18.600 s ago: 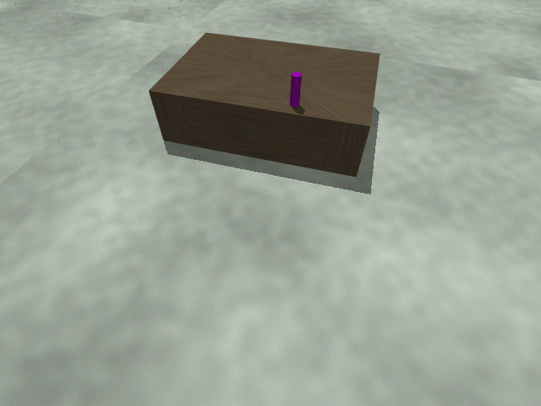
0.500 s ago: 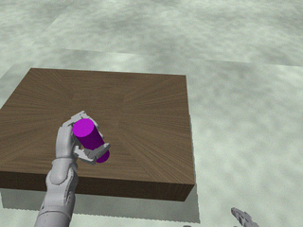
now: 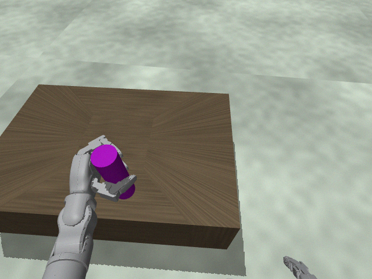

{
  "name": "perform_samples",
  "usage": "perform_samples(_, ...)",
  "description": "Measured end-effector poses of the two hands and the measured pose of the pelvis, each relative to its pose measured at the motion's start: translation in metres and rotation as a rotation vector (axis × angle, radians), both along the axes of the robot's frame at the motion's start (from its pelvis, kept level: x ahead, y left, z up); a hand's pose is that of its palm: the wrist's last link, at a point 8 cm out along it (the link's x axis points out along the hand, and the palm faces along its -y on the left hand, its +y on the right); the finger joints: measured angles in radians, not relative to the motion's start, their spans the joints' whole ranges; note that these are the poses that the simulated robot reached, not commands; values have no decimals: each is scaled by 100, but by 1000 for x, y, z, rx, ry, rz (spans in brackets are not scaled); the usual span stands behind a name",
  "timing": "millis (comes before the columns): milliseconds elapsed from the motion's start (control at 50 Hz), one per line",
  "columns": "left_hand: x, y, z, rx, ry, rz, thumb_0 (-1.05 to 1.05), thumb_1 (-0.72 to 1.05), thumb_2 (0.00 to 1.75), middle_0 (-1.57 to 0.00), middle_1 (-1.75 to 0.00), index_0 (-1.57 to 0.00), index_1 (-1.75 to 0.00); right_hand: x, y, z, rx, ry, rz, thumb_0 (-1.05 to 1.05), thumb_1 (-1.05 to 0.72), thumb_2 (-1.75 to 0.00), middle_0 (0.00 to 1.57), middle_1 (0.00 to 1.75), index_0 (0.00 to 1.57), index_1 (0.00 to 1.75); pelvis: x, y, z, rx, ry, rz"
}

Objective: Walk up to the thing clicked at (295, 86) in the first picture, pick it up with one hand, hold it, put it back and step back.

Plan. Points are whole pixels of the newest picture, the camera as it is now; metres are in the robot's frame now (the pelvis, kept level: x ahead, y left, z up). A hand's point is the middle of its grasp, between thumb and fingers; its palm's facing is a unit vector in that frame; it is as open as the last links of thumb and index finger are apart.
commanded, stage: hold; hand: left
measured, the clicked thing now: (116, 174) +0.32 +0.16 +0.05
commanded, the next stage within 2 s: crouch in 0.34 s
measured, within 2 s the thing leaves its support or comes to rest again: neither
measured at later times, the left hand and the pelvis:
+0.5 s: hand (116, 174) +0.32 +0.16 +0.05, palm faces +0.07 -1.00 -0.01, open 8.3 cm; pelvis -0.01 +0.00 +0.00, yaw +0 degrees
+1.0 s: hand (126, 179) +0.39 +0.18 -0.10, palm faces +0.08 -1.00 -0.01, open 8.2 cm; pelvis -0.04 -0.01 -0.11, yaw +0 degrees
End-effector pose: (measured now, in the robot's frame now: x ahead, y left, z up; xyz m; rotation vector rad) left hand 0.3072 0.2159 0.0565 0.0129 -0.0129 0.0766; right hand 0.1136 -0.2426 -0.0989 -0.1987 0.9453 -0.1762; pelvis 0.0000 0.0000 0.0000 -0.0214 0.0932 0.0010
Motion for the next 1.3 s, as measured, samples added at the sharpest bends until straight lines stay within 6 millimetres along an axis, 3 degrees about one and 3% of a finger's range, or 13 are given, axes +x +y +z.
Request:
perform_samples(500, -10, -3, -7, -1, 6, -2, -2, -37, 112, -91, -132, -94, -135, -5, -2, -3, 8, 0, 11, 1, -91, -90, 20, 30, 20, 30, -6, -2, -2, 2, 2, 2)
perform_samples(680, -1, 0, -36, -22, 28, 19, -2, -39, 112, -93, -129, -96, -132, -9, -9, -12, -8, 10, 27, 1, -89, -90, 20, 30, 20, 30, -16, -6, -13, 6, 52, 6)
perform_samples(800, 17, 5, -82, -22, 32, 16, -2, -40, 112, -94, -128, -97, -131, -26, -21, -41, -44, 71, 43, 1, -89, -90, 20, 30, 20, 30, -27, -9, -42, 6, 161, 7)
perform_samples(1020, 60, 15, -159, 0, 19, 2, -2, -40, 113, -94, -127, -98, -130, -75, -30, -122, -70, 264, 23, 1, -91, -90, 20, 30, 20, 30, -37, -7, -112, -3, 339, 2)
perform_samples(1160, 74, 17, -188, -8, 29, 22, -2, -40, 113, -95, -127, -98, -130, -96, -22, -157, -42, 339, 2, 1, -92, -91, 20, 30, 20, 30, -43, -4, -139, -7, 392, 0)
perform_samples(1300, 80, 18, -211, -4, 22, 28, -2, -40, 113, -95, -127, -98, -130, -104, -18, -178, -36, 355, 2, 1, -92, -91, 20, 30, 20, 30, -51, -2, -161, -13, 425, -3)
